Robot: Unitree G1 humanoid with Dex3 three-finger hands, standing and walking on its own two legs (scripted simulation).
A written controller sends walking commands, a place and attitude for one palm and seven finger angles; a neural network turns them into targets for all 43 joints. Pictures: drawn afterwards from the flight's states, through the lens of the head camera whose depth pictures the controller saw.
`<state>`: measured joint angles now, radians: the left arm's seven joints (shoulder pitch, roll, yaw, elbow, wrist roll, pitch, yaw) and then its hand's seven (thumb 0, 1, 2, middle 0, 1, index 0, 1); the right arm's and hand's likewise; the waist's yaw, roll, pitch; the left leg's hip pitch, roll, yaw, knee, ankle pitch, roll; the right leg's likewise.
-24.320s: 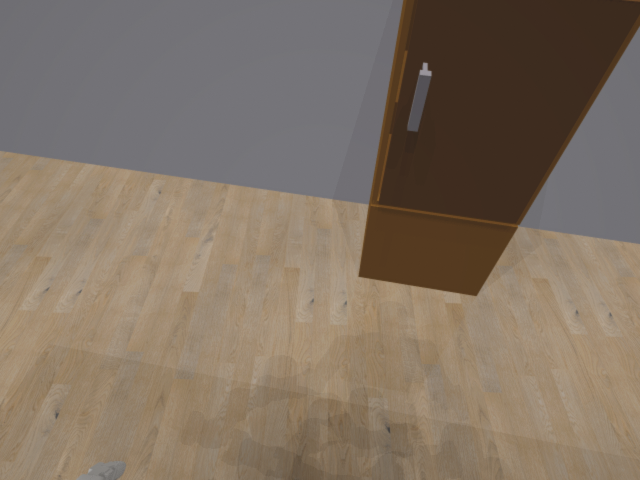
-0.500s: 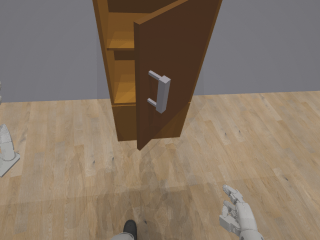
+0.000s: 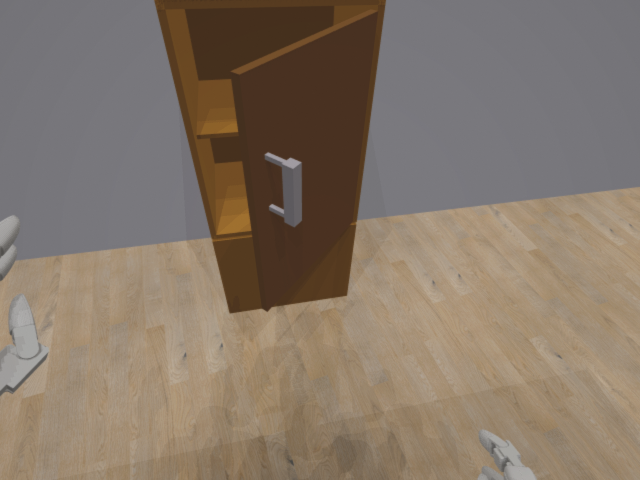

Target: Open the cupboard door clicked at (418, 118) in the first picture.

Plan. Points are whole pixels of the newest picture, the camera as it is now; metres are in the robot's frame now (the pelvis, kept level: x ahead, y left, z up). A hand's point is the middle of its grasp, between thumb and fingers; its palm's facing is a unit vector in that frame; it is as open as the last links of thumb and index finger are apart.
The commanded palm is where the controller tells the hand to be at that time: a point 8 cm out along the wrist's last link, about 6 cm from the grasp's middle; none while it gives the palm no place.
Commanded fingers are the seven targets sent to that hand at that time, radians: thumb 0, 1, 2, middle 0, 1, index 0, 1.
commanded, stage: stop stepping back and stand still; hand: left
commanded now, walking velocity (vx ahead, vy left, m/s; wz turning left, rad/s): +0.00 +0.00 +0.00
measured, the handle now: (282, 189) +0.60 +0.08 +0.03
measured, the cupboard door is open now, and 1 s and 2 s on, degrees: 44 44 44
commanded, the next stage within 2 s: let the arm hang, fingers relaxed in 0.46 s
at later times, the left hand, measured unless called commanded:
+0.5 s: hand out of the picture +0.17 +0.28 +0.16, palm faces +0.41 -0.79 -0.45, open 7.4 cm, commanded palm +0.12 +0.31 +0.18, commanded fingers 0.00 0.90 0.90 -0.20 -0.30 -0.20 -0.30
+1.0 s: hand out of the picture -0.09 +0.18 -0.18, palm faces +0.05 -0.99 -0.14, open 7.2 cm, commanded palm none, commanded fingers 0.00 0.90 0.90 -0.20 -0.30 -0.20 -0.30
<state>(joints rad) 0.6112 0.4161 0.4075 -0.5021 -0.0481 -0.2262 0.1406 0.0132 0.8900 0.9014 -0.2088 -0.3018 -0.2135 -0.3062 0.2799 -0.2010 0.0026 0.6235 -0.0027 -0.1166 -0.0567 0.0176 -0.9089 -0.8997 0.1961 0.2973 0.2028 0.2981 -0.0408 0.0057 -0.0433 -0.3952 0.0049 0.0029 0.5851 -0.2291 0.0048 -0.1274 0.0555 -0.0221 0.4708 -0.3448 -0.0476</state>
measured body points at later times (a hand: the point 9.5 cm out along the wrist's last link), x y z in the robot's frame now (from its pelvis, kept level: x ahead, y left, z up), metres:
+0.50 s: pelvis -0.02 +0.01 +0.01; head -0.02 +0.02 +0.46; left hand +0.14 +0.32 +0.18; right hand +0.14 -0.22 -0.07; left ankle +0.04 +0.11 -0.73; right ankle -0.06 -0.09 -0.73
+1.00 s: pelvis -0.03 +0.01 +0.00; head +0.00 +0.04 +0.45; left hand -0.09 +0.23 -0.16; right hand -0.04 -0.24 -0.14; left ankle +0.04 +0.11 -0.73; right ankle -0.06 -0.09 -0.73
